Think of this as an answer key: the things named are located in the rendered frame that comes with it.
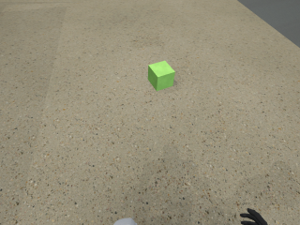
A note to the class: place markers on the carton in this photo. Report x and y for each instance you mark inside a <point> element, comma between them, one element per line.
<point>160,75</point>

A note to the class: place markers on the right robot hand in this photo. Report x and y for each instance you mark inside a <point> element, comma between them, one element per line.
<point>254,216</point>

